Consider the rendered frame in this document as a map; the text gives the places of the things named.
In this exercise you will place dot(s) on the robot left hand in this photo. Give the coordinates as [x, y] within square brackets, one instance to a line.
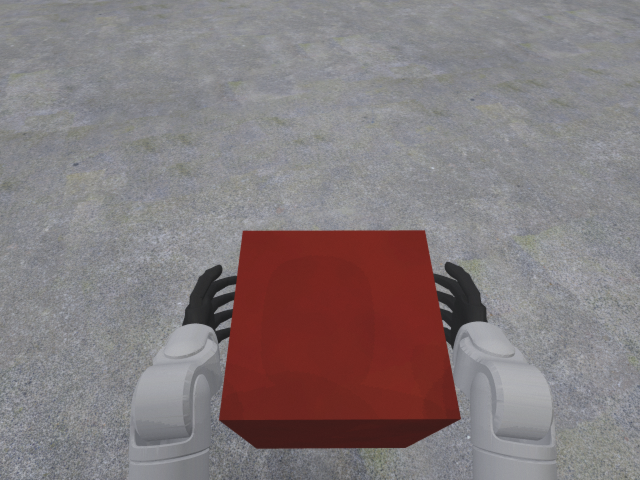
[202, 305]

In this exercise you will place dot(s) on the carton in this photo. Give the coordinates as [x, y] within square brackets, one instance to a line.
[336, 341]

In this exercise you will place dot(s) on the robot right hand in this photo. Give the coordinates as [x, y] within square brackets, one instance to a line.
[466, 303]

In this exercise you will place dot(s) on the left robot forearm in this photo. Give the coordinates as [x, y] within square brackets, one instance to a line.
[170, 424]

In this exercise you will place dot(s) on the right robot forearm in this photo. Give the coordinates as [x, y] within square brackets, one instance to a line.
[511, 407]

